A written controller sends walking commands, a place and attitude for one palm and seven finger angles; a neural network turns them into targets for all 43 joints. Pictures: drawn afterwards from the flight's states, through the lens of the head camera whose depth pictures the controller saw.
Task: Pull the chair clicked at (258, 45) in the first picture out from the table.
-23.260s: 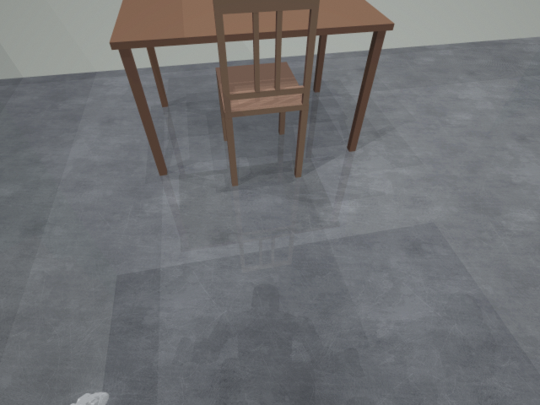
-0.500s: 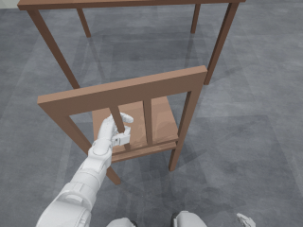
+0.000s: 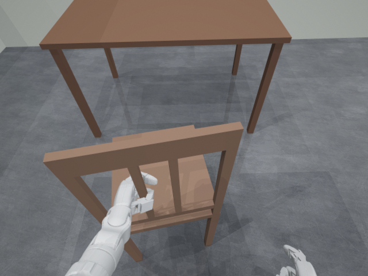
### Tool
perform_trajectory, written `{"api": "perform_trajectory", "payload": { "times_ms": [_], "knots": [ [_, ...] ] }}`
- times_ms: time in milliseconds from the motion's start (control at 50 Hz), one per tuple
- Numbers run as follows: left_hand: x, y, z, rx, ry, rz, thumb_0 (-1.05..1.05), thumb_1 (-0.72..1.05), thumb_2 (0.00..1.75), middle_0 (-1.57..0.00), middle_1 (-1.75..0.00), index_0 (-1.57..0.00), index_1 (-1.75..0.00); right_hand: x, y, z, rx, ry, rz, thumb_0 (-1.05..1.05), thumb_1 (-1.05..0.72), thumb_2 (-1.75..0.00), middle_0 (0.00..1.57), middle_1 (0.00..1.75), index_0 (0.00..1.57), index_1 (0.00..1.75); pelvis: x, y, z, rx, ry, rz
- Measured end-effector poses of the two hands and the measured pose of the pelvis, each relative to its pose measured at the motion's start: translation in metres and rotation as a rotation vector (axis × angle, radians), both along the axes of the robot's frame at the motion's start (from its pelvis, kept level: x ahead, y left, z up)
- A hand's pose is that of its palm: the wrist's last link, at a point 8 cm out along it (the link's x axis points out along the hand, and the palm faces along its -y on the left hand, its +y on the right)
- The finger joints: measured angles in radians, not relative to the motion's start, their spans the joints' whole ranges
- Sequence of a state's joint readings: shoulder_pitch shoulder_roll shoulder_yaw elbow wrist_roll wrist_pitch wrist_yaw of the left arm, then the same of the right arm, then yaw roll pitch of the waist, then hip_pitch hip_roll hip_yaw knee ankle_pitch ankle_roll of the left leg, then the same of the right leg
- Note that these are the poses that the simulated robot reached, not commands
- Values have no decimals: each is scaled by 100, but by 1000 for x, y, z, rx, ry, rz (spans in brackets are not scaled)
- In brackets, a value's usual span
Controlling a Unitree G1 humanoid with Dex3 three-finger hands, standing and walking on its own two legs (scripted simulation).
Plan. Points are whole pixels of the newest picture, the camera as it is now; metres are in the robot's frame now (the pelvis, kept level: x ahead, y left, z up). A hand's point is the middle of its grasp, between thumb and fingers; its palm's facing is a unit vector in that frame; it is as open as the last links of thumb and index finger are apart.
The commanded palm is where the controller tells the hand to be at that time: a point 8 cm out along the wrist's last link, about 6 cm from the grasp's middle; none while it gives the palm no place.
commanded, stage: stop walking, hand still on the chair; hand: left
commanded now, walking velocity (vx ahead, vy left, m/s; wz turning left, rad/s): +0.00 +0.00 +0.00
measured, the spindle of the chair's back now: (143, 194) +0.33 +0.12 -0.08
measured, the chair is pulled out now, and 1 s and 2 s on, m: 0.63 0.63 0.63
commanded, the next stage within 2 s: open the thumb and straighten the fingers in 0.18 s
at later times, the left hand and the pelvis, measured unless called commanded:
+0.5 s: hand (146, 197) +0.31 +0.11 -0.05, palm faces -0.09 -0.99 -0.14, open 7.1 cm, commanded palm +0.29 +0.16 -0.03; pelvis +0.00 +0.01 -0.01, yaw +1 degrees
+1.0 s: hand (140, 198) +0.31 +0.13 -0.06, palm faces -0.06 -0.99 -0.15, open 16.9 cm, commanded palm +0.29 +0.17 -0.04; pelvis +0.00 +0.01 -0.03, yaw +1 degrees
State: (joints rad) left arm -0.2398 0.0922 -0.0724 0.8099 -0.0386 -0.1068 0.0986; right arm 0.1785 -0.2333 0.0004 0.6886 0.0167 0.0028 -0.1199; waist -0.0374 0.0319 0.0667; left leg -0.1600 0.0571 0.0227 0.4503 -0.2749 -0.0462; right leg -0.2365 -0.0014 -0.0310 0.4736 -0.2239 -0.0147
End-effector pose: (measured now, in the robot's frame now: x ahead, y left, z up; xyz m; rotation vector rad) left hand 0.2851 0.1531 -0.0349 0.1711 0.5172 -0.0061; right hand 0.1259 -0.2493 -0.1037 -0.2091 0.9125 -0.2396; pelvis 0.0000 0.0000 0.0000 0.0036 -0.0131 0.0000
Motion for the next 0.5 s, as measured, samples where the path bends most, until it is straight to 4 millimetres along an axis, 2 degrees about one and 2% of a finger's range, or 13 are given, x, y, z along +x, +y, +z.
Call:
{"api": "perform_trajectory", "payload": {
  "times_ms": [160, 360, 420, 500],
  "knots": [
    [0, 1, 0, -3, 0, -14, 6, 70, 79, -19, -114, -50, -145, 5, 9, 2, 5, 4, 6, 0, -91, -89, 20, 30, 21, 30, 3, 4, 1, -2, 5, -2],
    [1, 3, -2, -25, -7, -21, 5, 68, 78, -18, -117, -50, -145, -14, 21, -4, 61, 43, -13, 0, -90, -89, 20, 30, 21, 30, 4, 8, -1, 0, 51, 9],
    [3, 6, 0, -34, -39, -32, 4, 61, 74, -24, -122, -50, -145, -20, 18, -5, 69, 36, -15, 1, -90, -89, 20, 30, 21, 30, 3, 9, -4, 0, 82, 11],
    [8, 9, 1, -21, -54, -50, 3, 37, 64, -30, -128, -50, -145, -27, 15, -9, 65, 32, -7, 1, -90, -89, 20, 30, 21, 30, 2, 12, -9, -2, 111, 10]
  ]
}}
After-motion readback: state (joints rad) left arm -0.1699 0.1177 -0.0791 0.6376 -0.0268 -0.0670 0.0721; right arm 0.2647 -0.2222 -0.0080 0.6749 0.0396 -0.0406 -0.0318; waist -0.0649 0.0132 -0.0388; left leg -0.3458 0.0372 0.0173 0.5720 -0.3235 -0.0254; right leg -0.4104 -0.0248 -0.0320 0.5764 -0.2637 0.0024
